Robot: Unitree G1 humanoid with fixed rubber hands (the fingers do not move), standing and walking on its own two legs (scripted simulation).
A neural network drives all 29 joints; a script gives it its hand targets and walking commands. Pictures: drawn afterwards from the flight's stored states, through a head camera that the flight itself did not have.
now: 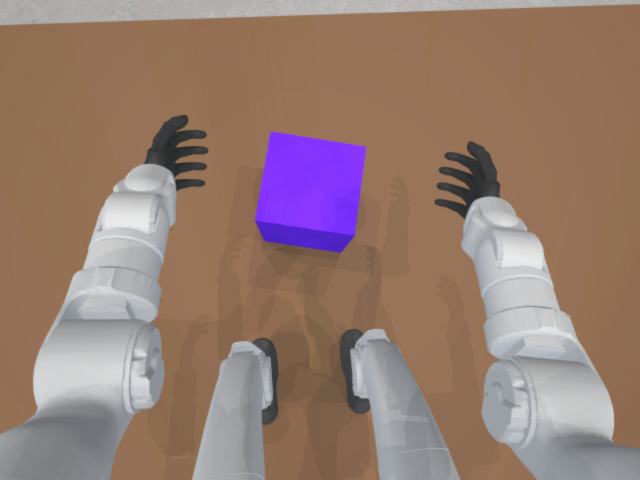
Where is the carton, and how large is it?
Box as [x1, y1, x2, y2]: [255, 132, 365, 252]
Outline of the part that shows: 270,132 255,221 264,240 340,252 354,235 365,147 302,136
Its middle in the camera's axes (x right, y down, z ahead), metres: -0.02 -0.10 +0.95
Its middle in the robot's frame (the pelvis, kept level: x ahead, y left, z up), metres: +0.56 -0.04 -0.54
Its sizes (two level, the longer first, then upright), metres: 0.210 0.200 0.250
